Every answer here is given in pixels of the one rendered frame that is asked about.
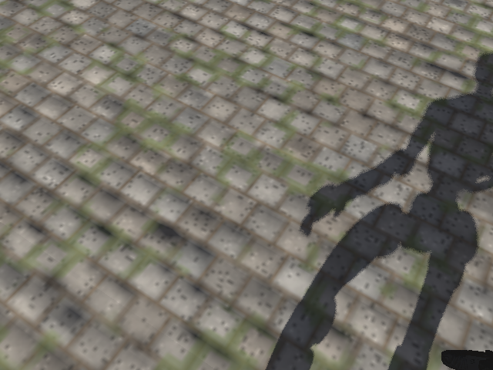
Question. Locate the right robot hand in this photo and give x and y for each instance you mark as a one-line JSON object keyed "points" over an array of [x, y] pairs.
{"points": [[468, 359]]}

